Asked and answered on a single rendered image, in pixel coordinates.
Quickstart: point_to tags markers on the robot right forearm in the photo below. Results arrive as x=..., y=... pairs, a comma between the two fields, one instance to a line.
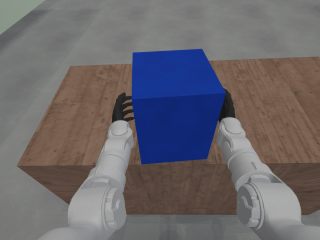
x=240, y=157

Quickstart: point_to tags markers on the right robot hand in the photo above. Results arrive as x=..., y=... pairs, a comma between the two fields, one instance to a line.
x=227, y=110

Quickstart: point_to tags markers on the carton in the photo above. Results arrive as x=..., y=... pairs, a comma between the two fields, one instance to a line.
x=177, y=100

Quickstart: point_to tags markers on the left robot upper arm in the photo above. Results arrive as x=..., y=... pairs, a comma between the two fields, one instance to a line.
x=94, y=214

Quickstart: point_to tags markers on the right robot upper arm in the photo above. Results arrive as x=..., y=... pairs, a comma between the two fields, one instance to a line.
x=273, y=212

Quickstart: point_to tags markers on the left robot hand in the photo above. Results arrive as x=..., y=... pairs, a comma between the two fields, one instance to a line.
x=118, y=113

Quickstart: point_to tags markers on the robot left forearm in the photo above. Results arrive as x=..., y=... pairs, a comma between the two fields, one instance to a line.
x=113, y=160

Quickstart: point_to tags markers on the pedestal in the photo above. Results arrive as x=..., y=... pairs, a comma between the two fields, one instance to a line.
x=276, y=100

